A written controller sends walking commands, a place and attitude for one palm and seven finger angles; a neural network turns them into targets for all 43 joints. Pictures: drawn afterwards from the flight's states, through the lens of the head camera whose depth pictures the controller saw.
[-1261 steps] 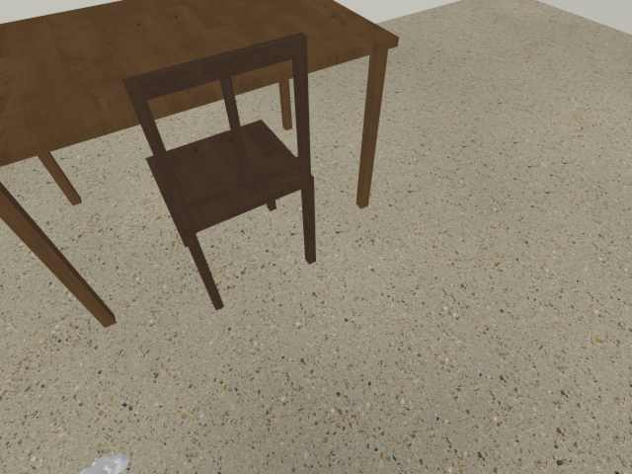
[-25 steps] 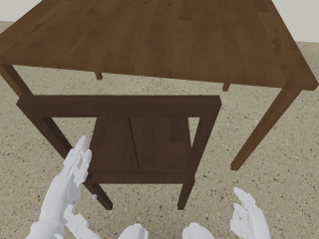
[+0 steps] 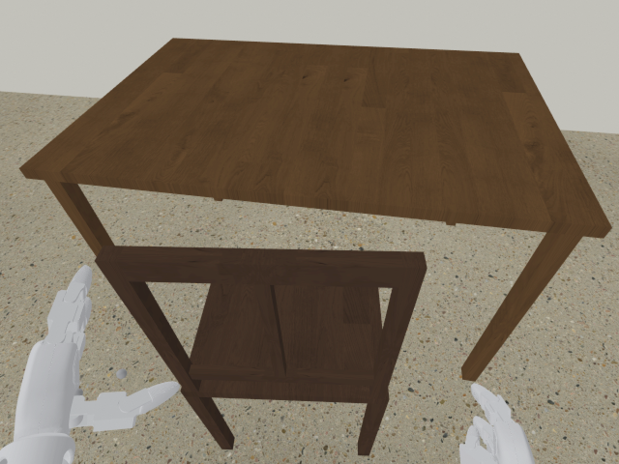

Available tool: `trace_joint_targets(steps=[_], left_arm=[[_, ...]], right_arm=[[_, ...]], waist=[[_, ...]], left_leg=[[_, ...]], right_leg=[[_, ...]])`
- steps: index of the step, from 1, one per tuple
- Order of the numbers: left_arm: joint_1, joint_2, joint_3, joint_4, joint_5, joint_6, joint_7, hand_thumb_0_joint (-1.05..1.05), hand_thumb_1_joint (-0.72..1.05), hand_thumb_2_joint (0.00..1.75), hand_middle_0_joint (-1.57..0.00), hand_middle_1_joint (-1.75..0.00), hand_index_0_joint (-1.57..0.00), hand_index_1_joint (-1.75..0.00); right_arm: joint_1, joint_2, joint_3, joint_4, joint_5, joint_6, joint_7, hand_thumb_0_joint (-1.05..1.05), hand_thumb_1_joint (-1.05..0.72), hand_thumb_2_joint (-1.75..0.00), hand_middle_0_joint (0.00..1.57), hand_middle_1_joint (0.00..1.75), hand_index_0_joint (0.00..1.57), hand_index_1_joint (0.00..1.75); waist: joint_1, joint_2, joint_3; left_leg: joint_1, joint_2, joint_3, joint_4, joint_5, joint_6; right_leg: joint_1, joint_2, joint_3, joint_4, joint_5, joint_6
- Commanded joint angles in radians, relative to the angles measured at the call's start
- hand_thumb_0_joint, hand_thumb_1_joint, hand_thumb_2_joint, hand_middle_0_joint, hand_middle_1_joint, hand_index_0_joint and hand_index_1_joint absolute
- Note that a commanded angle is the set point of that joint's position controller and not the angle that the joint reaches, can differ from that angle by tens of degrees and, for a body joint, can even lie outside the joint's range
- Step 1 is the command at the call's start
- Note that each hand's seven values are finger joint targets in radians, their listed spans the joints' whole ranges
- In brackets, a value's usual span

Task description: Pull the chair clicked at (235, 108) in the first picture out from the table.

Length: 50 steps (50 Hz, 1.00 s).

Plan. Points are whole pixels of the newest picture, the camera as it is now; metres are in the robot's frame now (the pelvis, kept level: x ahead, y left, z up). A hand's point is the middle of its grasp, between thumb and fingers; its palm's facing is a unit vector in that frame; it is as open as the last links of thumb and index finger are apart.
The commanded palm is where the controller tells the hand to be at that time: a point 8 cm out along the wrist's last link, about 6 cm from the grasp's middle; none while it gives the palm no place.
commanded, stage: draw the hand back to the body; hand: left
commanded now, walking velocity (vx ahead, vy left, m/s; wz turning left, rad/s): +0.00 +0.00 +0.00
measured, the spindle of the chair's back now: (273, 333) +0.33 +0.10 -0.07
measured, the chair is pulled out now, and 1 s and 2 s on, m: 0.16 0.16 0.16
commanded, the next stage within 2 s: step back with the hand held close in 0.72 s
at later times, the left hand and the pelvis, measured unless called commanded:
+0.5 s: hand (48, 307) +0.20 +0.26 +0.19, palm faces +0.47 -0.78 -0.40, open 7.9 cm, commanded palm +0.15 +0.30 +0.20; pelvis +0.01 +0.00 +0.02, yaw -1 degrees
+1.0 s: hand (55, 298) +0.21 +0.26 +0.19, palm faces +0.43 -0.78 -0.45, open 7.4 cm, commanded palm +0.16 +0.29 +0.20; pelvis +0.00 +0.00 +0.03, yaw -3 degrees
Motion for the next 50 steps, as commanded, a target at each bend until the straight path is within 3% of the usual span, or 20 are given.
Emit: trace_joint_targets(steps=[1, 4, 9, 11, 14, 17, 19, 20, 23, 28, 29, 37, 39, 41, 42, 43, 44, 45, 46, 50], left_arm=[[-0.056, 0.144, 0.143, -0.218, 0.0, -0.079, 0.014, 0.0, 0.32, 0.62, -0.12, -0.18, -0.12, -0.18], [-0.063, 0.167, 0.197, -0.195, -0.008, -0.082, 0.008, 0.0, 0.43, 0.67, -0.13, -0.2, -0.13, -0.2], [-0.113, 0.193, 0.255, -0.231, -0.013, -0.096, 0.001, 0.0, 0.61, 0.76, -0.16, -0.24, -0.16, -0.24], [-0.118, 0.199, 0.277, -0.217, -0.019, -0.102, 0.0, 0.0, 0.68, 0.8, -0.17, -0.26, -0.17, -0.26], [-0.163, 0.229, 0.327, -0.231, -0.026, -0.107, -0.002, 0.0, 0.79, 0.85, -0.19, -0.28, -0.19, -0.28], [-0.203, 0.241, 0.354, -0.229, -0.031, -0.117, -0.002, 0.0, 0.9, 0.9, -0.2, -0.3, -0.2, -0.3], [-0.166, 0.188, 0.316, -0.173, -0.031, -0.11, -0.013, 0.0, 0.9, 0.9, -0.2, -0.3, -0.2, -0.3], [-0.156, 0.166, 0.294, -0.151, -0.033, -0.11, -0.018, 0.0, 0.9, 0.9, -0.2, -0.3, -0.2, -0.3], [-0.179, 0.192, 0.304, -0.177, -0.033, -0.115, -0.023, 0.0, 0.9, 0.9, -0.2, -0.3, -0.2, -0.3], [-0.197, 0.227, 0.329, -0.222, -0.027, -0.122, -0.016, 0.0, 0.9, 0.9, -0.2, -0.3, -0.2, -0.3], [-0.204, 0.24, 0.338, -0.241, -0.026, -0.121, -0.015, 0.0, 0.9, 0.9, -0.2, -0.3, -0.2, -0.3], [-0.172, 0.205, 0.319, -0.184, -0.028, -0.124, -0.016, 0.0, 0.9, 0.9, -0.2, -0.3, -0.2, -0.3], [-0.186, 0.206, 0.318, -0.188, -0.027, -0.124, -0.019, 0.0, 0.9, 0.9, -0.2, -0.3, -0.2, -0.3], [-0.189, 0.201, 0.311, -0.19, -0.026, -0.128, -0.019, 0.0, 0.9, 0.9, -0.2, -0.3, -0.2, -0.3], [-0.263, 0.21, 0.303, -0.221, -0.025, -0.133, -0.017, 0.0, 0.9, 0.9, -0.2, -0.3, -0.2, -0.3], [-0.36, 0.348, 0.442, -0.238, -0.035, -0.172, -0.006, 0.0, 0.9, 0.9, -0.2, -0.3, -0.2, -0.3], [-0.363, 0.342, 0.44, -0.221, -0.03, -0.189, -0.007, 0.0, 0.9, 0.9, -0.2, -0.3, -0.2, -0.3], [-0.238, 0.26, 0.385, -0.134, -0.029, -0.182, -0.015, 0.0, 0.9, 0.9, -0.2, -0.3, -0.2, -0.3], [-0.173, 0.213, 0.344, -0.115, -0.027, -0.174, -0.021, 0.0, 0.9, 0.9, -0.2, -0.3, -0.2, -0.3], [-0.107, 0.211, 0.332, -0.151, -0.025, -0.168, -0.016, 0.0, 0.9, 0.9, -0.2, -0.3, -0.2, -0.3]], right_arm=[[-0.127, -0.089, -0.039, -0.133, -0.001, -0.072, -0.001, 0.0, -0.9, -0.9, 0.2, 0.3, 0.2, 0.3], [-0.15, -0.09, -0.041, -0.114, 0.0, -0.071, 0.007, 0.0, -0.9, -0.9, 0.2, 0.3, 0.2, 0.3], [-0.169, -0.089, -0.039, -0.092, -0.004, -0.076, 0.022, 0.0, -0.9, -0.9, 0.2, 0.3, 0.2, 0.3], [-0.164, -0.085, -0.04, -0.082, -0.008, -0.074, 0.023, 0.0, -0.9, -0.9, 0.2, 0.3, 0.2, 0.3], [-0.177, -0.089, -0.043, -0.073, -0.009, -0.07, 0.026, 0.0, -0.9, -0.9, 0.2, 0.3, 0.2, 0.3], [-0.179, -0.09, -0.047, -0.064, -0.01, -0.064, 0.028, 0.0, -0.9, -0.9, 0.2, 0.3, 0.2, 0.3], [-0.184, -0.09, -0.049, -0.056, -0.008, -0.063, 0.034, 0.0, -0.9, -0.9, 0.2, 0.3, 0.2, 0.3], [-0.177, -0.089, -0.048, -0.052, -0.009, -0.058, 0.037, 0.0, -0.9, -0.9, 0.2, 0.3, 0.2, 0.3], [-0.184, -0.099, -0.058, -0.058, -0.01, -0.048, 0.039, 0.0, -0.9, -0.9, 0.2, 0.3, 0.2, 0.3], [-0.194, -0.094, -0.056, -0.058, -0.014, -0.054, 0.036, 0.0, -0.9, -0.9, 0.2, 0.3, 0.2, 0.3], [-0.202, -0.097, -0.055, -0.057, -0.012, -0.059, 0.037, 0.0, -0.9, -0.9, 0.2, 0.3, 0.2, 0.3], [-0.195, -0.094, -0.057, -0.047, -0.013, -0.062, 0.036, 0.0, -0.9, -0.9, 0.2, 0.3, 0.2, 0.3], [-0.204, -0.096, -0.058, -0.047, -0.011, -0.063, 0.039, 0.0, -0.9, -0.9, 0.2, 0.3, 0.2, 0.3], [-0.198, -0.094, -0.058, -0.048, -0.012, -0.062, 0.039, 0.0, -0.9, -0.9, 0.2, 0.3, 0.2, 0.3], [-0.2, -0.099, -0.058, -0.046, -0.013, -0.064, 0.038, 0.0, -0.9, -0.9, 0.2, 0.3, 0.2, 0.3], [-0.186, -0.129, -0.05, -0.08, 0.001, -0.046, 0.037, 0.0, -0.9, -0.9, 0.2, 0.3, 0.2, 0.3], [-0.191, -0.117, -0.046, -0.066, -0.006, -0.037, 0.036, 0.0, -0.9, -0.9, 0.2, 0.3, 0.2, 0.3], [-0.186, -0.118, -0.051, -0.06, -0.01, -0.026, 0.031, 0.0, -0.9, -0.9, 0.2, 0.3, 0.2, 0.3], [-0.184, -0.122, -0.057, -0.072, -0.011, -0.014, 0.033, 0.0, -0.9, -0.9, 0.2, 0.3, 0.2, 0.3], [-0.19, -0.125, -0.063, -0.1, -0.008, 0.02, 0.028, 0.0, -0.9, -0.9, 0.2, 0.3, 0.2, 0.3]], waist=[[0.002, -0.014, -0.049], [0.01, -0.037, -0.026], [0.018, 0.044, -0.015], [0.018, -0.024, -0.015], [0.02, 0.024, -0.009], [0.021, -0.006, -0.015], [0.018, 0.025, 0.018], [0.015, -0.007, 0.022], [0.021, -0.032, -0.005], [0.026, 0.003, -0.017], [0.026, 0.053, -0.008], [0.024, -0.014, 0.017], [0.023, 0.025, 0.037], [0.023, 0.014, 0.023], [0.015, 0.005, 0.001], [-0.025, 0.005, 0.082], [-0.025, 0.01, 0.097], [-0.03, -0.043, 0.081], [-0.029, -0.055, 0.044], [-0.027, -0.01, -0.077]], left_leg=[[0.06, 0.032, 0.007, -0.193, 0.344, -0.01], [0.09, 0.037, 0.014, -0.227, 0.378, -0.013], [0.153, 0.043, 0.017, -0.277, 0.452, -0.024], [0.163, 0.045, 0.02, -0.297, 0.443, -0.021], [0.183, 0.041, 0.029, -0.312, 0.444, -0.021], [0.198, 0.042, 0.03, -0.334, 0.43, -0.017], [0.204, 0.042, 0.037, -0.337, 0.447, -0.018], [0.206, 0.044, 0.036, -0.343, 0.453, -0.017], [0.218, 0.044, 0.036, -0.356, 0.44, -0.01], [0.228, 0.039, 0.039, -0.367, 0.421, -0.01], [0.227, 0.037, 0.038, -0.366, 0.414, -0.014], [0.222, 0.04, 0.039, -0.379, 0.397, -0.01], [0.217, 0.038, 0.039, -0.382, 0.383, -0.013], [0.221, 0.039, 0.037, -0.386, 0.377, -0.012], [0.233, 0.036, 0.036, -0.387, 0.376, -0.009], [0.172, 0.051, 0.037, -0.366, 0.228, 0.01], [0.152, 0.036, 0.023, -0.355, 0.179, 0.008], [0.168, 0.043, 0.023, -0.346, 0.191, 0.009], [0.188, 0.051, 0.026, -0.339, 0.227, 0.01], [0.199, 0.082, 0.025, -0.349, 0.391, 0.009]], right_leg=[[0.152, -0.027, 0.007, -0.17, 0.216, -0.002], [0.195, -0.023, 0.011, -0.208, 0.251, -0.004], [0.247, -0.023, 0.014, -0.252, 0.289, -0.006], [0.269, -0.023, 0.007, -0.267, 0.298, -0.004], [0.288, -0.021, 0.018, -0.29, 0.313, -0.008], [0.306, -0.022, 0.017, -0.306, 0.306, -0.006], [0.297, -0.021, 0.019, -0.317, 0.318, -0.006], [0.299, -0.024, 0.013, -0.318, 0.321, -0.003], [0.316, -0.023, 0.015, -0.327, 0.316, 0.0], [0.336, -0.021, 0.022, -0.338, 0.309, -0.005], [0.333, -0.019, 0.029, -0.341, 0.3, -0.01], [0.328, -0.017, 0.023, -0.353, 0.287, -0.005], [0.319, -0.016, 0.029, -0.361, 0.273, -0.009], [0.326, -0.018, 0.022, -0.357, 0.266, -0.007], [0.327, -0.018, 0.025, -0.359, 0.27, -0.005], [0.212, -0.056, 0.142, -0.418, 0.275, -0.001], [0.199, -0.072, 0.157, -0.438, 0.25, -0.009], [0.178, -0.084, 0.156, -0.437, 0.262, -0.008], [0.182, -0.088, 0.15, -0.423, 0.301, -0.005], [0.249, -0.087, 0.108, -0.334, 0.461, 0.008]])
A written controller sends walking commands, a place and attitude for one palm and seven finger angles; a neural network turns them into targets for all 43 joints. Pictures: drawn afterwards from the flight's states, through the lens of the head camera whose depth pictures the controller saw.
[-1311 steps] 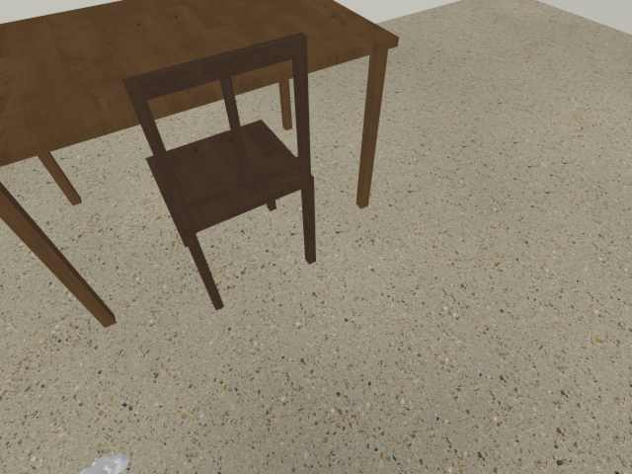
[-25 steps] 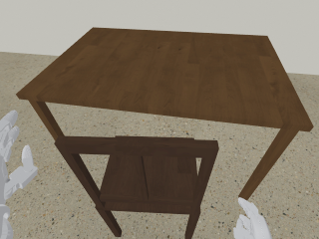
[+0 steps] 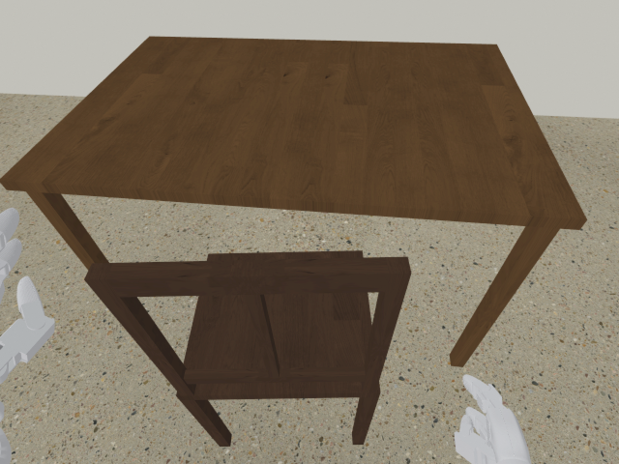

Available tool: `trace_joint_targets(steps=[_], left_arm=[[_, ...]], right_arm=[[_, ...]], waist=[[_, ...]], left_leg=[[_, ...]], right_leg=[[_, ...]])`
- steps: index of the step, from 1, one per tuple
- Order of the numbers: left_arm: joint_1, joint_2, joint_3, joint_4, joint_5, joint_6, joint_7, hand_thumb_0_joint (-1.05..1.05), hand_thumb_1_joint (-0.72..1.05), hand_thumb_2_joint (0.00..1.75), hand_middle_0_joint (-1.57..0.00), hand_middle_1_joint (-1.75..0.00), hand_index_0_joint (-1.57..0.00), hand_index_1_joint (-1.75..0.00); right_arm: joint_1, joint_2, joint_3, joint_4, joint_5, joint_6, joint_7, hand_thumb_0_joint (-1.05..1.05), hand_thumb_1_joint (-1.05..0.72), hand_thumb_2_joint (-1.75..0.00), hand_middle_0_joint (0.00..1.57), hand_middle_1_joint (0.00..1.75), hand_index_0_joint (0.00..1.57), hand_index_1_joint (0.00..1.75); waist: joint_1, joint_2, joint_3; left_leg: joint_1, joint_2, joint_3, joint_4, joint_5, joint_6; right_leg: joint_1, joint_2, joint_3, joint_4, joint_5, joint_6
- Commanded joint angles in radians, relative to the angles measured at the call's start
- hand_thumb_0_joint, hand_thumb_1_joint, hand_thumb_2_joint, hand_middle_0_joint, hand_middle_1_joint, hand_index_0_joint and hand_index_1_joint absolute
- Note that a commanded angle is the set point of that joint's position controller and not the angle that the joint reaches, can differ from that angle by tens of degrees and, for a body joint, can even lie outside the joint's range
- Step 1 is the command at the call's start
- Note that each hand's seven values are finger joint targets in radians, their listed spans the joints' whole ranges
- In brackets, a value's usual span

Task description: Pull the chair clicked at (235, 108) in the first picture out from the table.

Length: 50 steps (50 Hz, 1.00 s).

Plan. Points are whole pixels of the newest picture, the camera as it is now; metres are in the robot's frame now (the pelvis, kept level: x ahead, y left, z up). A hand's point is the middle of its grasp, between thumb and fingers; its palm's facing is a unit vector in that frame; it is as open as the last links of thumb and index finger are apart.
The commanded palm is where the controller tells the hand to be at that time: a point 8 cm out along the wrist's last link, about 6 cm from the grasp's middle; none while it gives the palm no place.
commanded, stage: step back with the hand held close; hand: left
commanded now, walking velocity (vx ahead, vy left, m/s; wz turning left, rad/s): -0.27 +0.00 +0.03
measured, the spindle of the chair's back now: (265, 337) +0.32 +0.12 -0.10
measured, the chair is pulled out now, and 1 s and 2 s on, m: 0.16 0.16 0.16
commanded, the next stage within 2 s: stop stepping back and stand still in 1.66 s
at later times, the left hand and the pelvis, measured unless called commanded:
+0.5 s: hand (17, 381) +0.15 +0.28 +0.15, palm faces +0.43 -0.76 -0.48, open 7.4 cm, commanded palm +0.09 +0.32 +0.17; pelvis -0.05 +0.02 -0.01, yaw +0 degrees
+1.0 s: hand out of the picture +0.12 +0.28 +0.16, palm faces +0.47 -0.71 -0.53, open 7.4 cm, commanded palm +0.05 +0.31 +0.17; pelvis -0.09 +0.01 -0.03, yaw +0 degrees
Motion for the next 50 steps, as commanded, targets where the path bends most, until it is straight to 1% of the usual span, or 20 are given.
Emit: trace_joint_targets(steps=[1, 3, 4, 8, 12, 15, 19, 22, 24, 26, 30, 33, 35, 37, 39, 42, 44, 46, 48, 50], left_arm=[[0.033, 0.182, 0.093, -0.201, 0.001, -0.053, 0.017, 0.0, 0.9, 0.9, -0.2, -0.3, -0.2, -0.3], [0.052, 0.217, 0.128, -0.235, 0.003, -0.048, 0.025, 0.0, 0.9, 0.9, -0.2, -0.3, -0.2, -0.3], [0.062, 0.239, 0.15, -0.247, 0.003, -0.046, 0.03, 0.0, 0.9, 0.9, -0.2, -0.3, -0.2, -0.3], [0.076, 0.242, 0.16, -0.3, 0.002, -0.047, 0.036, 0.0, 0.9, 0.9, -0.2, -0.3, -0.2, -0.3], [0.072, 0.214, 0.143, -0.254, 0.002, -0.039, 0.04, 0.0, 0.9, 0.9, -0.2, -0.3, -0.2, -0.3], [0.055, 0.204, 0.128, -0.236, 0.004, -0.039, 0.044, 0.0, 0.9, 0.9, -0.2, -0.3, -0.2, -0.3], [0.031, 0.229, 0.135, -0.246, 0.011, -0.043, 0.056, 0.0, 0.9, 0.9, -0.2, -0.3, -0.2, -0.3], [0.021, 0.231, 0.137, -0.274, 0.021, -0.062, 0.066, 0.0, 0.9, 0.9, -0.2, -0.3, -0.2, -0.3], [0.007, 0.245, 0.161, -0.288, 0.036, -0.078, 0.072, 0.0, 0.9, 0.9, -0.2, -0.3, -0.2, -0.3], [-0.004, 0.223, 0.16, -0.287, 0.049, -0.09, 0.072, 0.0, 0.9, 0.9, -0.2, -0.3, -0.2, -0.3], [-0.024, 0.205, 0.149, -0.291, 0.051, -0.099, 0.065, 0.0, 0.9, 0.9, -0.2, -0.3, -0.2, -0.3], [-0.034, 0.21, 0.146, -0.289, 0.048, -0.1, 0.063, 0.0, 0.9, 0.9, -0.2, -0.3, -0.2, -0.3], [-0.036, 0.217, 0.142, -0.292, 0.041, -0.1, 0.064, 0.0, 0.9, 0.9, -0.2, -0.3, -0.2, -0.3], [-0.023, 0.235, 0.159, -0.299, 0.038, -0.104, 0.069, 0.0, 0.9, 0.9, -0.2, -0.3, -0.2, -0.3], [-0.001, 0.261, 0.192, -0.31, 0.043, -0.112, 0.075, 0.0, 0.9, 0.9, -0.2, -0.3, -0.2, -0.3], [0.022, 0.237, 0.193, -0.328, 0.053, -0.126, 0.07, 0.0, 0.9, 0.9, -0.2, -0.3, -0.2, -0.3], [0.021, 0.243, 0.215, -0.328, 0.061, -0.131, 0.07, 0.0, 0.9, 0.9, -0.2, -0.3, -0.2, -0.3], [-0.009, 0.231, 0.208, -0.337, 0.062, -0.133, 0.061, 0.0, 0.9, 0.9, -0.2, -0.3, -0.2, -0.3], [-0.008, 0.224, 0.204, -0.33, 0.054, -0.132, 0.053, 0.0, 0.9, 0.9, -0.2, -0.3, -0.2, -0.3], [-0.005, 0.229, 0.194, -0.323, 0.042, -0.126, 0.049, 0.0, 0.9, 0.9, -0.2, -0.3, -0.2, -0.3]], right_arm=[[-0.103, -0.121, -0.065, -0.178, 0.005, -0.011, -0.022, 0.0, -0.9, -0.9, 0.2, 0.3, 0.2, 0.3], [-0.106, -0.118, -0.073, -0.192, 0.007, 0.006, -0.028, 0.0, -0.9, -0.9, 0.2, 0.3, 0.2, 0.3], [-0.12, -0.119, -0.074, -0.195, 0.007, 0.01, -0.029, 0.0, -0.9, -0.9, 0.2, 0.3, 0.2, 0.3], [-0.112, -0.115, -0.077, -0.212, 0.007, 0.023, -0.034, 0.0, -0.9, -0.9, 0.2, 0.3, 0.2, 0.3], [-0.106, -0.123, -0.082, -0.206, 0.005, 0.023, -0.034, 0.0, -0.9, -0.9, 0.2, 0.3, 0.2, 0.3], [-0.094, -0.124, -0.082, -0.2, 0.009, 0.024, -0.036, 0.0, -0.9, -0.9, 0.2, 0.3, 0.2, 0.3], [-0.086, -0.133, -0.083, -0.195, 0.011, 0.023, -0.037, 0.0, -0.9, -0.9, 0.2, 0.3, 0.2, 0.3], [-0.087, -0.135, -0.074, -0.205, 0.01, 0.014, -0.04, 0.0, -0.9, -0.9, 0.2, 0.3, 0.2, 0.3], [-0.1, -0.144, -0.073, -0.212, 0.009, 0.002, -0.044, 0.0, -0.9, -0.9, 0.2, 0.3, 0.2, 0.3], [-0.091, -0.139, -0.073, -0.219, 0.008, -0.01, -0.043, 0.0, -0.9, -0.9, 0.2, 0.3, 0.2, 0.3], [-0.062, -0.14, -0.08, -0.213, 0.006, -0.032, -0.033, 0.0, -0.9, -0.9, 0.2, 0.3, 0.2, 0.3], [-0.049, -0.14, -0.082, -0.202, 0.005, -0.038, -0.029, 0.0, -0.9, -0.9, 0.2, 0.3, 0.2, 0.3], [-0.05, -0.135, -0.081, -0.194, 0.004, -0.036, -0.026, 0.0, -0.9, -0.9, 0.2, 0.3, 0.2, 0.3], [-0.051, -0.132, -0.079, -0.189, -0.001, -0.033, -0.024, 0.0, -0.9, -0.9, 0.2, 0.3, 0.2, 0.3], [-0.064, -0.136, -0.083, -0.185, -0.002, -0.033, -0.028, 0.0, -0.9, -0.9, 0.2, 0.3, 0.2, 0.3], [-0.074, -0.143, -0.083, -0.207, 0.004, -0.039, -0.025, 0.0, -0.9, -0.9, 0.2, 0.3, 0.2, 0.3], [-0.087, -0.143, -0.087, -0.21, 0.001, -0.047, -0.026, 0.0, -0.9, -0.9, 0.2, 0.3, 0.2, 0.3], [-0.077, -0.139, -0.091, -0.203, -0.006, -0.054, -0.023, 0.0, -0.9, -0.9, 0.2, 0.3, 0.2, 0.3], [-0.061, -0.137, -0.098, -0.192, -0.008, -0.061, -0.02, 0.0, -0.9, -0.9, 0.2, 0.3, 0.2, 0.3], [-0.056, -0.129, -0.097, -0.175, -0.011, -0.061, -0.019, 0.0, -0.9, -0.9, 0.2, 0.3, 0.2, 0.3]], waist=[[-0.019, -0.012, -0.183], [-0.018, -0.035, -0.223], [-0.014, -0.015, -0.237], [-0.011, 0.046, -0.226], [-0.02, 0.022, -0.159], [-0.033, -0.054, -0.145], [-0.041, -0.102, -0.122], [-0.041, -0.039, -0.103], [-0.033, 0.061, -0.099], [-0.028, 0.094, -0.097], [-0.035, 0.038, -0.091], [-0.045, -0.053, -0.074], [-0.049, -0.097, -0.07], [-0.049, -0.088, -0.086], [-0.044, -0.052, -0.117], [-0.038, 0.066, -0.131], [-0.03, 0.12, -0.134], [-0.034, 0.105, -0.112], [-0.034, 0.048, -0.109], [-0.04, -0.018, -0.121]], left_leg=[[0.0, 0.068, -0.022, -0.048, 0.301, 0.01], [0.003, 0.076, -0.026, -0.028, 0.396, 0.008], [-0.003, 0.078, -0.032, -0.025, 0.424, 0.007], [-0.052, 0.105, -0.049, -0.038, 0.472, 0.011], [-0.157, 0.12, -0.064, -0.063, 0.283, 0.024], [-0.206, 0.087, -0.052, -0.023, 0.118, 0.023], [-0.223, 0.049, -0.052, 0.012, -0.065, 0.023], [-0.294, 0.071, -0.092, -0.056, -0.173, 0.041], [-0.427, 0.119, -0.141, -0.146, -0.282, 0.065], [-0.563, 0.152, -0.167, -0.187, -0.347, 0.087], [-0.585, 0.13, -0.14, -0.114, -0.359, 0.083], [-0.517, 0.084, -0.111, -0.022, -0.321, 0.062], [-0.443, 0.053, -0.09, 0.04, -0.301, 0.044], [-0.4, 0.048, -0.09, 0.05, -0.261, 0.039], [-0.421, 0.073, -0.113, 0.007, -0.246, 0.048], [-0.594, 0.135, -0.163, -0.097, -0.36, 0.086], [-0.694, 0.177, -0.203, -0.144, -0.362, 0.108], [-0.712, 0.204, -0.203, -0.14, -0.34, 0.118], [-0.634, 0.198, -0.191, -0.076, -0.225, 0.111], [-0.512, 0.146, -0.143, 0.037, -0.073, 0.078]], right_leg=[[0.066, -0.11, 0.056, 0.006, 0.329, 0.007], [0.079, -0.109, 0.046, 0.044, 0.409, 0.009], [0.087, -0.109, 0.046, 0.059, 0.418, 0.007], [0.069, -0.087, 0.032, 0.121, 0.322, 0.013], [0.037, -0.077, 0.046, 0.137, 0.191, 0.015], [0.026, -0.107, 0.094, 0.094, 0.229, 0.002], [-0.058, -0.138, 0.146, 0.003, 0.065, -0.014], [-0.042, -0.105, 0.099, 0.031, -0.039, 0.001], [0.075, -0.055, 0.048, 0.134, -0.024, 0.021], [0.19, -0.026, 0.024, 0.259, 0.048, 0.032], [0.176, -0.047, 0.063, 0.278, 0.084, 0.02], [0.062, -0.09, 0.129, 0.186, 0.073, -0.001], [-0.036, -0.131, 0.18, 0.095, -0.011, -0.023], [-0.075, -0.143, 0.182, 0.064, -0.049, -0.029], [-0.02, -0.117, 0.144, 0.108, -0.014, -0.018], [0.142, -0.049, 0.074, 0.274, 0.036, 0.011], [0.232, -0.008, 0.038, 0.405, 0.114, 0.023], [0.205, 0.002, 0.047, 0.474, 0.039, 0.028], [0.127, -0.007, 0.069, 0.447, 0.039, 0.017], [0.035, -0.06, 0.144, 0.332, 0.185, -0.011]])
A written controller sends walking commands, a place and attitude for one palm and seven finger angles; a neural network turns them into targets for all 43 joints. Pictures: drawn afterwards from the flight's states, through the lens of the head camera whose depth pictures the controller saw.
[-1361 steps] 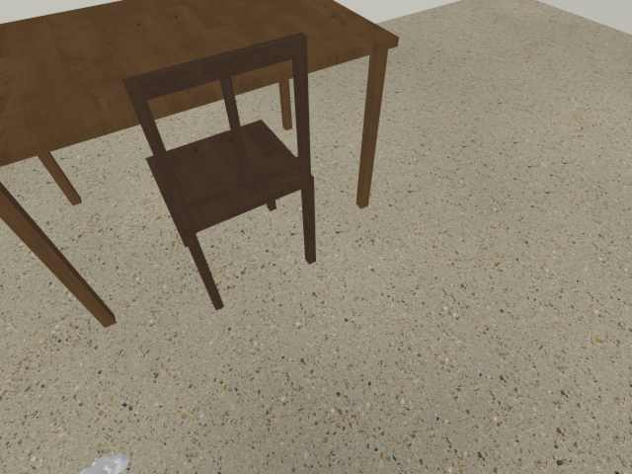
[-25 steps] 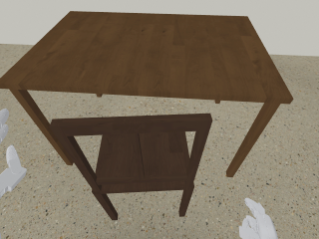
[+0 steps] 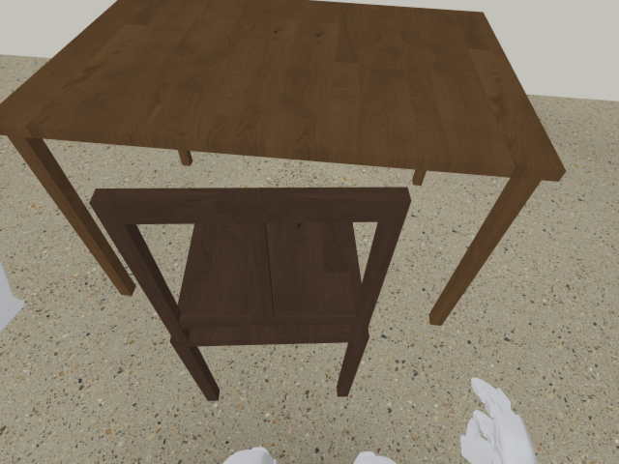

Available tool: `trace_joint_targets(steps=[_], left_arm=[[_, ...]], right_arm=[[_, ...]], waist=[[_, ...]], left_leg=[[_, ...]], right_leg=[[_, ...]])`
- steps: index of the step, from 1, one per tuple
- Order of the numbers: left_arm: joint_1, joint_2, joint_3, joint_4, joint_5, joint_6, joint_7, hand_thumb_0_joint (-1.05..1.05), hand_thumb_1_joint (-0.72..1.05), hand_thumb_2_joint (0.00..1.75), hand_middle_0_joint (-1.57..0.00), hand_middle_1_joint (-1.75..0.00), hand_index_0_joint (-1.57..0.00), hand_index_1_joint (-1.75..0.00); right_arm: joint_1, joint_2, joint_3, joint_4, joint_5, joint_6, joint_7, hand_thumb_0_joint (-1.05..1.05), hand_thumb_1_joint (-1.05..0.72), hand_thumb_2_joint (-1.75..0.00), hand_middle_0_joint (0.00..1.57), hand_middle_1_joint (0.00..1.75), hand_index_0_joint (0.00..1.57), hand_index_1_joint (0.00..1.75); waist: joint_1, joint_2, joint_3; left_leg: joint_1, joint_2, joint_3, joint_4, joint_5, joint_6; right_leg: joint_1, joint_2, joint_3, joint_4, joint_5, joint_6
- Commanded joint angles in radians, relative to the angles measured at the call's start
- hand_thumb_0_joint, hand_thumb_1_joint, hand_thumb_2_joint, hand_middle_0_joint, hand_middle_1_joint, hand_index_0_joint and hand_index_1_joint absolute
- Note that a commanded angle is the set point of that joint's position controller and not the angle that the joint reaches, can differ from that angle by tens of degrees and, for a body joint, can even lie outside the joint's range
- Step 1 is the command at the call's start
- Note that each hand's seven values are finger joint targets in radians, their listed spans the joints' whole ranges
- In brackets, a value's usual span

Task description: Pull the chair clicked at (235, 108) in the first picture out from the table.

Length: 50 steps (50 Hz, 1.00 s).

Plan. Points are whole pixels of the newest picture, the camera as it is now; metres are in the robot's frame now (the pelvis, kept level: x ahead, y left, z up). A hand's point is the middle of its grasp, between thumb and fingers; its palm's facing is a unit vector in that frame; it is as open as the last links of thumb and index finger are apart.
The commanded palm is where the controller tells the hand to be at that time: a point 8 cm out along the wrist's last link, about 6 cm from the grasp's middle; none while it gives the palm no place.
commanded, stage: step back with the hand held close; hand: left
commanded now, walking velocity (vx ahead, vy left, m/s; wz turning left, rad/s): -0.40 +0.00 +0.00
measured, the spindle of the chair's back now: (264, 275) +0.41 +0.11 -0.06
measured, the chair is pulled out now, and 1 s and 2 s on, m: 0.16 0.16 0.16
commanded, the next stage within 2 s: stop stepping back and stand still in 0.66 s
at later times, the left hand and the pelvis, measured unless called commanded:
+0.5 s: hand (19, 380) +0.15 +0.23 +0.19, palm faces +0.43 -0.81 -0.41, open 7.4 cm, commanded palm +0.08 +0.26 +0.20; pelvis -0.08 -0.02 +0.02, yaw -4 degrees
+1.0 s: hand out of the picture +0.01 +0.18 +0.19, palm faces +0.33 -0.80 -0.50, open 7.4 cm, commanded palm -0.04 +0.23 +0.20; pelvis -0.21 -0.06 +0.03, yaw -5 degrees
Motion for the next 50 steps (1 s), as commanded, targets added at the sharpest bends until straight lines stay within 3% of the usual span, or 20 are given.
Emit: trace_joint_targets(steps=[1, 4, 6, 9, 11, 12, 15, 19, 23, 25, 27, 31, 33, 34, 36, 38, 43, 44, 46, 50], left_arm=[[-0.057, 0.153, 0.091, -0.209, -0.023, -0.053, 0.009, 0.0, 0.9, 0.9, -0.2, -0.3, -0.2, -0.3], [-0.061, 0.214, 0.11, -0.216, -0.035, -0.038, 0.017, 0.0, 0.9, 0.9, -0.2, -0.3, -0.2, -0.3], [-0.022, 0.219, 0.108, -0.237, -0.034, -0.036, 0.023, 0.0, 0.9, 0.9, -0.2, -0.3, -0.2, -0.3], [0.046, 0.236, 0.156, -0.24, -0.031, -0.046, 0.028, 0.0, 0.9, 0.9, -0.2, -0.3, -0.2, -0.3], [0.069, 0.184, 0.153, -0.225, -0.024, -0.064, 0.018, 0.0, 0.9, 0.9, -0.2, -0.3, -0.2, -0.3], [0.04, 0.17, 0.145, -0.208, -0.021, -0.062, 0.016, 0.0, 0.9, 0.9, -0.2, -0.3, -0.2, -0.3], [0.022, 0.14, 0.087, -0.174, -0.052, -0.046, 0.02, 0.0, 0.9, 0.9, -0.2, -0.3, -0.2, -0.3], [-0.105, 0.125, 0.001, -0.229, -0.054, -0.032, 0.017, 0.0, 0.9, 0.9, -0.2, -0.3, -0.2, -0.3], [-0.159, 0.168, 0.022, -0.234, -0.057, -0.031, 0.001, 0.0, 0.9, 0.9, -0.2, -0.3, -0.2, -0.3], [-0.095, 0.228, 0.078, -0.23, -0.056, -0.038, 0.01, 0.0, 0.9, 0.9, -0.2, -0.3, -0.2, -0.3], [-0.002, 0.244, 0.096, -0.207, -0.055, -0.02, 0.004, 0.0, 0.9, 0.9, -0.2, -0.3, -0.2, -0.3], [0.043, 0.207, 0.088, -0.144, -0.05, -0.004, -0.019, 0.0, 0.9, 0.9, -0.2, -0.3, -0.2, -0.3], [-0.019, 0.215, 0.063, -0.189, -0.067, -0.016, -0.019, 0.0, 0.9, 0.9, -0.2, -0.3, -0.2, -0.3], [-0.017, 0.216, 0.052, -0.19, -0.065, -0.023, -0.023, 0.0, 0.9, 0.9, -0.2, -0.3, -0.2, -0.3], [0.081, 0.19, 0.051, -0.115, -0.071, -0.018, -0.021, 0.0, 0.9, 0.9, -0.2, -0.3, -0.2, -0.3], [0.069, 0.172, 0.032, -0.194, -0.071, -0.002, -0.015, 0.0, 0.9, 0.9, -0.2, -0.3, -0.2, -0.3], [0.091, 0.204, 0.075, -0.259, -0.06, 0.02, 0.019, 0.0, 0.9, 0.9, -0.2, -0.3, -0.2, -0.3], [0.08, 0.264, 0.122, -0.251, -0.048, 0.013, 0.026, 0.0, 0.9, 0.9, -0.2, -0.3, -0.2, -0.3], [0.022, 0.266, 0.129, -0.229, -0.048, 0.008, 0.037, 0.0, 0.9, 0.9, -0.2, -0.3, -0.2, -0.3], [-0.035, 0.169, 0.049, -0.071, -0.035, 0.015, 0.038, 0.0, 0.9, 0.9, -0.2, -0.3, -0.2, -0.3]], right_arm=[[-0.09, -0.138, -0.062, -0.124, 0.0, -0.054, -0.007, 0.0, -0.9, -0.9, 0.2, 0.3, 0.2, 0.3], [-0.085, -0.122, -0.069, -0.118, 0.005, -0.031, 0.002, 0.0, -0.9, -0.9, 0.2, 0.3, 0.2, 0.3], [-0.087, -0.101, -0.058, -0.111, 0.005, -0.014, 0.012, 0.0, -0.9, -0.9, 0.2, 0.3, 0.2, 0.3], [-0.12, -0.13, -0.061, -0.108, 0.008, -0.012, -0.005, 0.0, -0.9, -0.9, 0.2, 0.3, 0.2, 0.3], [-0.146, -0.15, -0.064, -0.141, 0.001, -0.032, -0.011, 0.0, -0.9, -0.9, 0.2, 0.3, 0.2, 0.3], [-0.136, -0.141, -0.066, -0.133, -0.011, -0.043, -0.013, 0.0, -0.9, -0.9, 0.2, 0.3, 0.2, 0.3], [-0.11, -0.116, -0.069, -0.081, -0.013, -0.071, -0.01, 0.0, -0.9, -0.9, 0.2, 0.3, 0.2, 0.3], [-0.12, -0.125, -0.053, -0.037, -0.023, -0.094, 0.007, 0.0, -0.9, -0.9, 0.2, 0.3, 0.2, 0.3], [-0.16, -0.137, -0.048, -0.039, -0.02, -0.074, 0.015, 0.0, -0.9, -0.9, 0.2, 0.3, 0.2, 0.3], [-0.166, -0.095, -0.041, -0.056, -0.008, -0.048, 0.017, 0.0, -0.9, -0.9, 0.2, 0.3, 0.2, 0.3], [-0.179, -0.095, -0.049, -0.099, 0.027, -0.033, 0.015, 0.0, -0.9, -0.9, 0.2, 0.3, 0.2, 0.3], [-0.171, -0.078, -0.002, -0.087, 0.003, 0.014, -0.007, 0.0, -0.9, -0.9, 0.2, 0.3, 0.2, 0.3], [-0.147, -0.128, -0.017, -0.09, 0.019, 0.019, -0.017, 0.0, -0.9, -0.9, 0.2, 0.3, 0.2, 0.3], [-0.145, -0.13, -0.037, -0.104, 0.033, 0.01, -0.004, 0.0, -0.9, -0.9, 0.2, 0.3, 0.2, 0.3], [-0.131, -0.135, -0.045, -0.098, -0.005, -0.018, 0.015, 0.0, -0.9, -0.9, 0.2, 0.3, 0.2, 0.3], [-0.104, -0.13, -0.04, -0.084, -0.02, -0.037, 0.02, 0.0, -0.9, -0.9, 0.2, 0.3, 0.2, 0.3], [-0.127, -0.151, -0.044, -0.13, -0.002, -0.032, 0.013, 0.0, -0.9, -0.9, 0.2, 0.3, 0.2, 0.3], [-0.127, -0.147, -0.046, -0.142, -0.005, -0.02, 0.007, 0.0, -0.9, -0.9, 0.2, 0.3, 0.2, 0.3], [-0.085, -0.124, -0.052, -0.128, -0.011, -0.011, 0.006, 0.0, -0.9, -0.9, 0.2, 0.3, 0.2, 0.3], [-0.043, -0.116, -0.048, -0.087, 0.002, -0.004, -0.008, 0.0, -0.9, -0.9, 0.2, 0.3, 0.2, 0.3]], waist=[[-0.006, 0.014, -0.184], [-0.011, -0.138, -0.19], [-0.013, -0.152, -0.227], [-0.006, 0.04, -0.229], [0.001, 0.32, -0.222], [-0.005, 0.304, -0.168], [0.011, 0.133, -0.161], [0.014, 0.233, -0.201], [0.029, 0.137, -0.251], [0.024, -0.04, -0.291], [0.04, -0.224, -0.258], [-0.005, -0.073, -0.222], [-0.005, 0.087, -0.251], [0.008, 0.139, -0.28], [0.029, 0.208, -0.289], [0.03, 0.19, -0.287], [0.005, 0.194, -0.144], [-0.001, 0.067, -0.106], [0.0, -0.203, -0.057], [-0.035, -0.088, -0.086]], left_leg=[[-0.134, 0.129, -0.12, -0.192, -0.031, 0.022], [-0.023, 0.007, -0.049, -0.003, -0.19, -0.043], [0.079, -0.006, -0.043, 0.041, -0.101, -0.05], [0.108, 0.116, -0.165, -0.269, 0.054, 0.013], [-0.266, 0.324, -0.327, -0.535, -0.297, 0.109], [-0.349, 0.359, -0.372, -0.594, -0.336, 0.138], [0.046, 0.306, -0.249, -0.416, 0.189, 0.104], [0.271, 0.305, -0.22, -0.418, 0.355, 0.076], [0.304, 0.245, -0.144, -0.311, 0.339, 0.014], [0.251, 0.102, 0.016, -0.142, 0.21, -0.055], [0.03, -0.018, 0.014, 0.062, -0.091, -0.067], [0.049, -0.003, 0.015, -0.176, 0.032, -0.077], [0.302, 0.132, -0.081, -0.355, 0.762, -0.026], [0.441, 0.235, -0.146, -0.354, 0.951, 0.008], [0.375, 0.321, -0.229, -0.399, 0.887, 0.065], [0.382, 0.322, -0.231, -0.382, 0.962, 0.086], [-0.064, 0.178, -0.118, -0.465, -0.245, 0.019], [-0.11, 0.087, -0.05, -0.325, -0.329, -0.026], [-0.022, -0.015, -0.044, 0.21, -0.153, -0.085], [0.066, 0.046, -0.036, 0.134, -0.099, -0.061]], right_leg=[[0.275, -0.095, 0.137, -0.057, 0.344, -0.054], [0.118, -0.27, 0.354, -0.349, 0.137, -0.138], [0.091, -0.322, 0.32, -0.384, 0.163, -0.161], [0.096, -0.115, 0.076, -0.19, 0.118, -0.044], [0.389, 0.06, -0.049, 0.191, -0.091, 0.009], [0.398, 0.085, -0.026, 0.349, -0.107, 0.003], [0.101, 0.025, -0.003, 0.217, -0.238, -0.011], [0.106, 0.002, -0.02, -0.039, -0.221, -0.016], [0.176, -0.035, 0.005, -0.339, 0.033, -0.04], [0.183, -0.22, 0.196, -0.428, 0.36, -0.081], [0.299, -0.3, 0.205, -0.374, 0.787, -0.068], [0.367, -0.224, 0.064, -0.244, 0.965, -0.102], [0.254, -0.066, -0.048, -0.188, 0.574, 0.006], [0.151, -0.016, -0.035, -0.126, 0.102, 0.018], [0.092, 0.008, 0.001, 0.068, -0.28, -0.015], [0.089, -0.01, 0.005, 0.062, -0.231, -0.009], [0.382, -0.019, -0.091, -0.19, -0.123, -0.024], [0.339, -0.095, 0.007, -0.353, -0.253, -0.055], [0.017, -0.426, 0.488, -0.658, -0.543, -0.222], [0.042, -0.315, 0.173, -0.525, -0.358, -0.146]])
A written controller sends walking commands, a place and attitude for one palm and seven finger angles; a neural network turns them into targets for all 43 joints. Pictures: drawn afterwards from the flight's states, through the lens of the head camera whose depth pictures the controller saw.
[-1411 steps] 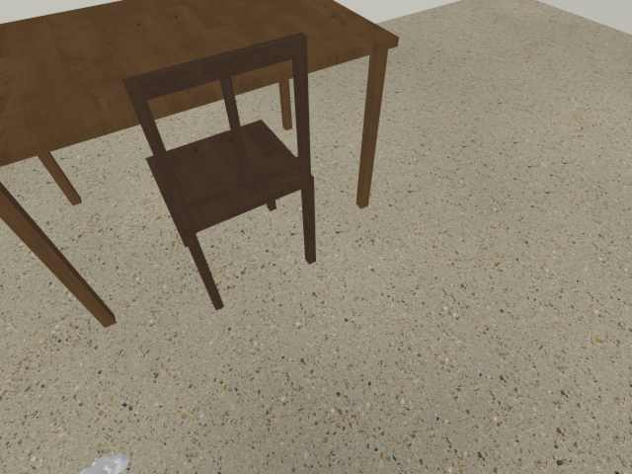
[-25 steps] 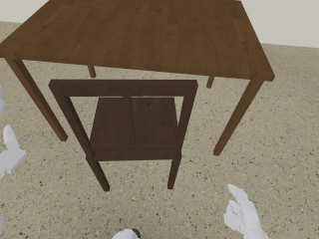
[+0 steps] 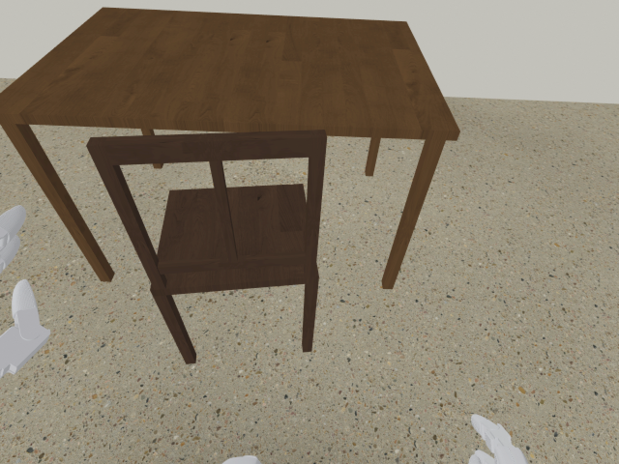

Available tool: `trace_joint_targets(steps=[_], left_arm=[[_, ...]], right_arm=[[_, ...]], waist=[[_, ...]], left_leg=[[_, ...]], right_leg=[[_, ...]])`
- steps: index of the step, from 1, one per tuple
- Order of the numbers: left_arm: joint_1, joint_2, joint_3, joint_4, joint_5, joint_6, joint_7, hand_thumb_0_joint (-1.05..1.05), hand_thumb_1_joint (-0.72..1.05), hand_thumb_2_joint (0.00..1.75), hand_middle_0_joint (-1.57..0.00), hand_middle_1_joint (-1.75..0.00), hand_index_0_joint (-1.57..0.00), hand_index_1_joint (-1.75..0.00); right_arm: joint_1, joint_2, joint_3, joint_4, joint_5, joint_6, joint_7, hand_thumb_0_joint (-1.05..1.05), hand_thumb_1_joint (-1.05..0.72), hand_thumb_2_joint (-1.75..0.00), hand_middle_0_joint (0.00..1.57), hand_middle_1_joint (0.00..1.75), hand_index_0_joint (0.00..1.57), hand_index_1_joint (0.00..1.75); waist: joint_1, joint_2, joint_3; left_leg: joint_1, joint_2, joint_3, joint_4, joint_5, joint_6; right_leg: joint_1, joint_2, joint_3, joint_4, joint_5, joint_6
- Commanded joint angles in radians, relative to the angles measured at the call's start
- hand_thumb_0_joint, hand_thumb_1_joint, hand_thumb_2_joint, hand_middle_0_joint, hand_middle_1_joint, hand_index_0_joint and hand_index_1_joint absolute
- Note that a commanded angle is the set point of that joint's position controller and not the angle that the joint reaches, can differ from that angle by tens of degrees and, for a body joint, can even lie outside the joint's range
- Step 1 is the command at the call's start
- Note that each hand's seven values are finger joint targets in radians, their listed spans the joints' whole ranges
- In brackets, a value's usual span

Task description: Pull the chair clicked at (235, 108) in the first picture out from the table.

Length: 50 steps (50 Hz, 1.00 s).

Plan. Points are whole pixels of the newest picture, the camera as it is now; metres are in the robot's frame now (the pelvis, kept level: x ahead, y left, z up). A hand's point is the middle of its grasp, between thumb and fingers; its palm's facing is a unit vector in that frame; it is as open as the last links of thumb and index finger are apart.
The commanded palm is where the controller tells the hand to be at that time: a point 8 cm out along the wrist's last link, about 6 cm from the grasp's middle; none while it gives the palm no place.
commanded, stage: stop stepping back and stand still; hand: left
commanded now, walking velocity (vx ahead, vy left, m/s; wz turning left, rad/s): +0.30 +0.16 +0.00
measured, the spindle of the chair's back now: (225, 215) +0.60 +0.21 -0.09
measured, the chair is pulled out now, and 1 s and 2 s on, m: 0.16 0.16 0.16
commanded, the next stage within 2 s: let the arm hang, fingers relaxed in 0.50 s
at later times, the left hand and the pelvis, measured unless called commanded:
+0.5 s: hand out of the picture +0.13 +0.28 +0.17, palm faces +0.56 -0.72 -0.40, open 7.4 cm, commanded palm +0.07 +0.32 +0.18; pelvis -0.04 +0.01 -0.01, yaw +5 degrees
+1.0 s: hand out of the picture -0.01 +0.20 -0.17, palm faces +0.15 -0.97 -0.20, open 6.8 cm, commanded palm none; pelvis -0.02 +0.01 +0.00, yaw +8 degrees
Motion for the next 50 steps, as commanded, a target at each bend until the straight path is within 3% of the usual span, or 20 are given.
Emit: trace_joint_targets(steps=[1, 4, 7, 10, 12, 14, 15, 16, 17, 21, 24, 27, 29, 30, 31, 34, 37, 40, 46, 50], left_arm=[[-0.122, 0.146, 0.127, -0.041, 0.007, -0.063, 0.044, 0.0, 0.9, 0.9, -0.2, -0.3, -0.2, -0.3], [-0.156, 0.114, 0.077, -0.04, 0.014, -0.075, 0.043, 0.0, 0.9, 0.9, -0.2, -0.3, -0.2, -0.3], [-0.153, 0.13, 0.089, -0.124, 0.022, -0.101, 0.036, 0.0, 0.9, 0.9, -0.2, -0.3, -0.2, -0.3], [-0.131, 0.142, 0.125, -0.11, 0.034, -0.1, 0.037, 0.0, 0.9, 0.9, -0.2, -0.3, -0.2, -0.3], [-0.169, 0.15, 0.137, -0.063, 0.043, -0.103, 0.039, 0.0, 0.9, 0.9, -0.2, -0.3, -0.2, -0.3], [-0.199, 0.183, 0.151, -0.062, 0.039, -0.108, 0.035, 0.0, 0.9, 0.9, -0.2, -0.3, -0.2, -0.3], [-0.196, 0.162, 0.135, -0.058, 0.03, -0.106, 0.027, 0.0, 0.9, 0.9, -0.2, -0.3, -0.2, -0.3], [-0.224, 0.164, 0.133, -0.081, 0.024, -0.103, 0.023, 0.0, 0.9, 0.9, -0.2, -0.3, -0.2, -0.3], [-0.247, 0.157, 0.126, -0.088, 0.025, -0.105, 0.021, 0.0, 0.9, 0.9, -0.2, -0.3, -0.2, -0.3], [-0.232, 0.113, 0.093, -0.065, 0.022, -0.099, 0.023, 0.0, 0.9, 0.9, -0.2, -0.3, -0.2, -0.3], [-0.219, 0.125, 0.118, -0.098, 0.02, -0.114, 0.031, 0.0, 0.9, 0.9, -0.2, -0.3, -0.2, -0.3], [-0.184, 0.108, 0.115, -0.053, 0.032, -0.102, 0.016, 0.0, 0.9, 0.9, -0.2, -0.3, -0.2, -0.3], [-0.229, 0.152, 0.136, -0.087, 0.038, -0.109, 0.016, 0.0, 0.9, 0.9, -0.2, -0.3, -0.2, -0.3], [-0.22, -0.055, -0.272, 0.718, 0.097, 0.044, -0.128, 0.0, 0.9, 0.9, -0.2, -0.3, -0.2, -0.3], [-0.216, -0.078, -0.264, 0.765, 0.076, 0.094, -0.157, 0.0, 0.9, 0.9, -0.2, -0.3, -0.2, -0.3], [-0.33, -0.119, -0.3, 0.884, 0.072, 0.111, -0.152, 0.0, 0.9, 0.9, -0.2, -0.3, -0.2, -0.3], [-0.395, -0.101, -0.333, 1.058, 0.068, 0.115, -0.145, 0.0, 0.9, 0.9, -0.2, -0.3, -0.2, -0.3], [-0.425, -0.101, -0.347, 1.227, 0.06, 0.124, -0.143, 0.0, 0.9, 0.9, -0.2, -0.3, -0.2, -0.3], [-0.364, -0.144, -0.346, 1.457, 0.053, 0.107, -0.137, 0.0, 0.9, 0.9, -0.2, -0.3, -0.2, -0.3], [-0.369, -0.156, -0.359, 1.534, 0.05, 0.106, -0.137, 0.0, 0.9, 0.9, -0.2, -0.3, -0.2, -0.3]], right_arm=[[-0.101, -0.119, -0.043, -0.143, 0.009, -0.053, -0.03, 0.0, -0.9, -0.9, 0.2, 0.3, 0.2, 0.3], [-0.081, -0.131, -0.045, -0.12, 0.004, -0.083, -0.036, 0.0, -0.9, -0.9, 0.2, 0.3, 0.2, 0.3], [-0.062, -0.16, -0.043, -0.13, 0.003, -0.099, -0.029, 0.0, -0.9, -0.9, 0.2, 0.3, 0.2, 0.3], [-0.117, -0.132, -0.028, -0.14, 0.018, -0.1, -0.033, 0.0, -0.9, -0.9, 0.2, 0.3, 0.2, 0.3], [-0.124, -0.131, -0.027, -0.125, 0.009, -0.102, -0.031, 0.0, -0.9, -0.9, 0.2, 0.3, 0.2, 0.3], [-0.115, -0.128, -0.038, -0.116, 0.004, -0.104, -0.032, 0.0, -0.9, -0.9, 0.2, 0.3, 0.2, 0.3], [-0.108, -0.117, -0.043, -0.119, -0.004, -0.106, -0.029, 0.0, -0.9, -0.9, 0.2, 0.3, 0.2, 0.3], [-0.091, -0.113, -0.041, -0.106, -0.002, -0.108, -0.019, 0.0, -0.9, -0.9, 0.2, 0.3, 0.2, 0.3], [-0.07, -0.118, -0.044, -0.098, -0.002, -0.106, -0.009, 0.0, -0.9, -0.9, 0.2, 0.3, 0.2, 0.3], [-0.075, -0.107, -0.019, -0.109, -0.002, -0.095, -0.014, 0.0, -0.9, -0.9, 0.2, 0.3, 0.2, 0.3], [-0.108, -0.122, -0.023, -0.145, 0.006, -0.096, -0.022, 0.0, -0.9, -0.9, 0.2, 0.3, 0.2, 0.3], [-0.131, -0.102, -0.014, -0.136, 0.013, -0.109, -0.015, 0.0, -0.9, -0.9, 0.2, 0.3, 0.2, 0.3], [-0.131, -0.105, -0.012, -0.134, 0.012, -0.12, -0.016, 0.0, -0.9, -0.9, 0.2, 0.3, 0.2, 0.3], [-0.178, -0.235, -0.074, 0.09, -0.01, -0.112, 0.061, 0.0, -0.9, -0.9, 0.2, 0.3, 0.2, 0.3], [-0.068, -0.151, -0.064, 0.081, 0.004, -0.043, 0.064, 0.0, -0.9, -0.9, 0.2, 0.3, 0.2, 0.3], [0.012, -0.114, -0.039, 0.089, -0.023, 0.039, 0.069, 0.0, -0.9, -0.9, 0.2, 0.3, 0.2, 0.3], [-0.037, -0.125, -0.029, 0.117, -0.03, 0.066, 0.072, 0.0, -0.9, -0.9, 0.2, 0.3, 0.2, 0.3], [-0.083, -0.133, -0.009, 0.176, -0.032, 0.074, 0.065, 0.0, -0.9, -0.9, 0.2, 0.3, 0.2, 0.3], [-0.03, -0.083, -0.003, 0.31, -0.026, 0.071, 0.042, 0.0, -0.9, -0.9, 0.2, 0.3, 0.2, 0.3], [0.021, -0.069, -0.004, 0.366, -0.02, 0.075, 0.034, 0.0, -0.9, -0.9, 0.2, 0.3, 0.2, 0.3]], waist=[[-0.02, -0.041, -0.027], [-0.029, -0.044, -0.005], [-0.025, 0.153, -0.037], [-0.007, 0.303, 0.06], [-0.005, 0.237, 0.094], [0.0, 0.024, 0.084], [-0.003, -0.139, 0.093], [-0.007, -0.208, 0.061], [-0.014, -0.167, 0.034], [-0.031, -0.008, 0.024], [-0.007, 0.245, -0.019], [0.003, 0.257, 0.071], [0.004, 0.149, 0.083], [-0.026, -0.037, 0.061], [-0.05, -0.105, -0.023], [-0.053, -0.196, 0.022], [-0.03, -0.136, 0.0], [-0.004, 0.068, 0.042], [-0.006, 0.213, -0.051], [-0.015, 0.124, -0.026]], left_leg=[[0.141, 0.043, 0.005, -0.094, -0.055, 0.019], [0.267, 0.013, 0.051, -0.36, -0.102, 0.054], [0.263, 0.143, -0.15, -0.532, -0.123, 0.129], [-0.099, 0.214, -0.255, -0.707, -0.543, 0.146], [-0.159, 0.191, -0.191, -0.645, -0.475, 0.128], [-0.073, 0.061, -0.041, -0.388, -0.358, 0.068], [-0.016, 0.001, 0.014, -0.14, -0.222, 0.042], [0.011, -0.01, 0.034, 0.045, -0.122, 0.029], [0.019, 0.01, 0.006, 0.12, -0.095, 0.027], [0.324, 0.028, 0.024, -0.346, -0.085, 0.06], [0.207, 0.273, -0.305, -0.631, -0.213, 0.157], [-0.04, 0.224, -0.2, -0.665, -0.353, 0.133], [-0.018, 0.143, -0.1, -0.534, -0.249, 0.089], [0.036, 0.051, -0.05, -0.21, 0.058, 0.046], [0.188, 0.055, -0.031, -0.177, -0.009, 0.026], [0.2, 0.027, -0.033, -0.176, 0.06, 0.048], [0.231, 0.067, -0.078, -0.326, 0.21, 0.058], [0.174, 0.115, -0.128, -0.491, 0.147, 0.067], [0.278, 0.104, -0.073, -0.504, 0.153, 0.048], [0.295, 0.115, -0.072, -0.518, 0.172, 0.045]], right_leg=[[-0.103, -0.284, 0.234, -0.317, -0.358, -0.067], [-0.088, -0.237, 0.189, -0.273, -0.414, -0.026], [-0.032, -0.053, 0.031, 0.024, -0.226, 0.041], [0.116, 0.024, -0.057, 0.219, -0.203, 0.068], [0.192, 0.014, -0.048, 0.13, -0.162, 0.053], [0.099, -0.057, 0.112, -0.12, -0.352, 0.007], [-0.021, -0.183, 0.363, -0.289, -0.533, -0.062], [-0.045, -0.306, 0.542, -0.389, -0.589, -0.121], [-0.041, -0.338, 0.545, -0.386, -0.538, -0.149], [-0.167, -0.183, 0.189, -0.188, -0.403, -0.043], [-0.061, 0.011, -0.029, 0.256, -0.175, 0.069], [0.115, -0.011, -0.001, 0.167, -0.142, 0.07], [0.161, -0.032, 0.041, -0.063, -0.071, 0.055], [-0.011, -0.181, 0.129, -0.019, 0.267, 0.003], [-0.119, -0.255, 0.215, -0.109, 0.121, -0.023], [-0.161, -0.221, 0.156, -0.134, -0.033, -0.047], [-0.08, -0.163, 0.101, -0.092, 0.029, -0.001], [0.007, -0.095, 0.072, -0.099, -0.073, 0.033], [0.115, -0.109, 0.085, -0.177, 0.049, 0.013], [0.111, -0.111, 0.079, -0.202, 0.077, 0.011]])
